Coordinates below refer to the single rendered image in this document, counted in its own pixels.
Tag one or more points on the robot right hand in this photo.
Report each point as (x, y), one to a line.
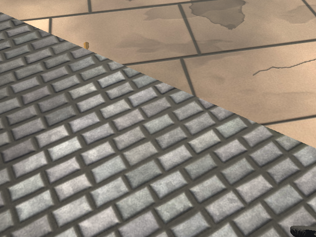
(303, 231)

